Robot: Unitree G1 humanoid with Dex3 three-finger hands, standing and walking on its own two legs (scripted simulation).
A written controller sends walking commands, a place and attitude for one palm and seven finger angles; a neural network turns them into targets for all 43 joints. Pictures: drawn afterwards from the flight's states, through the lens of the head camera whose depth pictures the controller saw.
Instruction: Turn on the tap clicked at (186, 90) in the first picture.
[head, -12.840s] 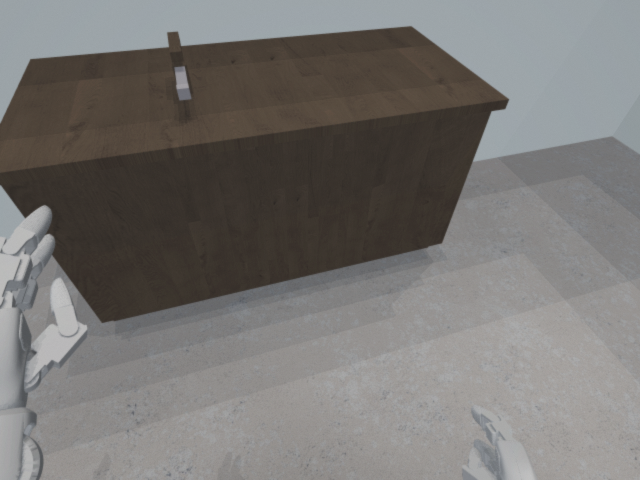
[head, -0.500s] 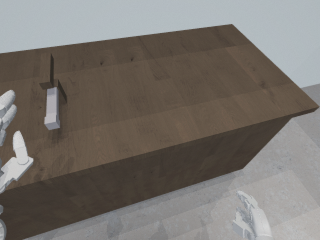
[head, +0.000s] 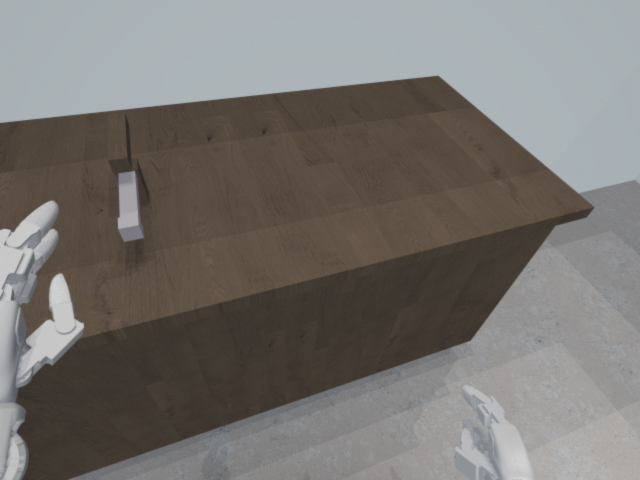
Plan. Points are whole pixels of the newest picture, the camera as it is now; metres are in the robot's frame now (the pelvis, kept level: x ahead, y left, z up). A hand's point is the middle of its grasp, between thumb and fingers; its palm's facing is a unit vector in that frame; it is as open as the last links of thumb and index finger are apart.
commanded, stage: come to a stop and stand still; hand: left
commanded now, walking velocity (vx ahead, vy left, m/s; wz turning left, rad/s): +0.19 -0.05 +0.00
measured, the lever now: (131, 228) +0.43 +0.32 +0.04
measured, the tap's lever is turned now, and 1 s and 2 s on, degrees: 0 0 0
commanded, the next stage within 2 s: look again from close up in 1.42 s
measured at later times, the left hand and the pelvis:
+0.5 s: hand out of the picture +0.15 +0.27 +0.17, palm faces +0.43 -0.84 -0.32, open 7.4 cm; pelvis -0.08 +0.01 -0.01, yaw +0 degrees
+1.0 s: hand out of the picture +0.13 +0.26 +0.18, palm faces +0.36 -0.82 -0.44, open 7.4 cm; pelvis -0.10 +0.02 +0.00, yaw -1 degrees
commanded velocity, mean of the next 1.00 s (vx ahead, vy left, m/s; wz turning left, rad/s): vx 0.10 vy -0.02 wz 0.00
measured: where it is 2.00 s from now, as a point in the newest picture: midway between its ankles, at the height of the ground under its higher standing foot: outside the picture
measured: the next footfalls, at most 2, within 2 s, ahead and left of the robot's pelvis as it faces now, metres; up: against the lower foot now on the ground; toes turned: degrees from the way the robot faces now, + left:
right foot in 0.58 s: -0.07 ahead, -0.06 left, +0.00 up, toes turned -2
left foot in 0.86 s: -0.02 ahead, +0.14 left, +0.00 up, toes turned -2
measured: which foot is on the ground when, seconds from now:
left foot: down 0.00-0.58, up 0.60-0.84, down 0.86-1.00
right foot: down 0.00-0.32, up 0.34-0.56, down 0.58-1.00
